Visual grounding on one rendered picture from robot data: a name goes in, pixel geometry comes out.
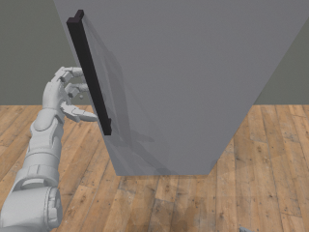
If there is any handle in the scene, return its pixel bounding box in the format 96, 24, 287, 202
66, 10, 112, 135

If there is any left robot hand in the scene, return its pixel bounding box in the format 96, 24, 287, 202
42, 67, 98, 123

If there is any fridge door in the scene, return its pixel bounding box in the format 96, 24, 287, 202
54, 0, 309, 176

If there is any left robot upper arm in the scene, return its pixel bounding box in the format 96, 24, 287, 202
0, 186, 63, 232

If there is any robot left forearm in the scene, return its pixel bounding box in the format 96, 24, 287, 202
0, 108, 65, 228

